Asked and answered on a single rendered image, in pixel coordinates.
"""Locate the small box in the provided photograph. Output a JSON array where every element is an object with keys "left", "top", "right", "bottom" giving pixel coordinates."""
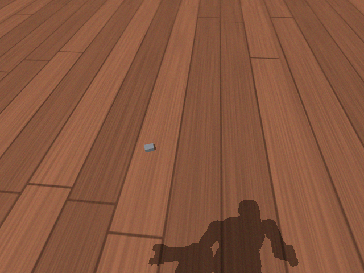
[{"left": 144, "top": 143, "right": 154, "bottom": 152}]

